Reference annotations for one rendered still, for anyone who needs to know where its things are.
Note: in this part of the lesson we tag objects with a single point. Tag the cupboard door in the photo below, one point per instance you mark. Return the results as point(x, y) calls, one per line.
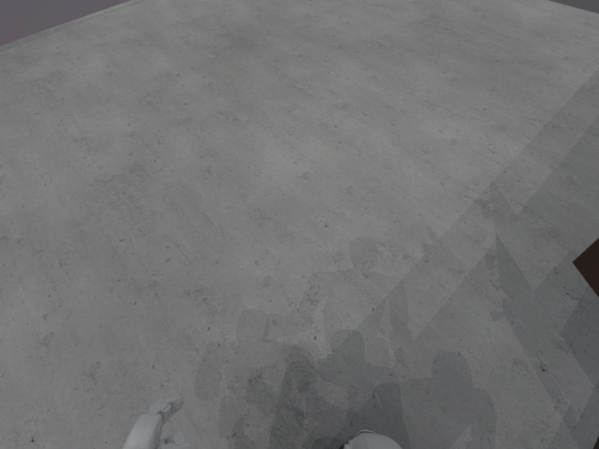
point(588, 265)

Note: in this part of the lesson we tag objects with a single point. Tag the left robot hand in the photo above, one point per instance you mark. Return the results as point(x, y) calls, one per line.
point(146, 433)

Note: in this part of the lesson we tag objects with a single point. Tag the robot right shin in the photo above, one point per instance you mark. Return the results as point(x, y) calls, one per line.
point(364, 431)

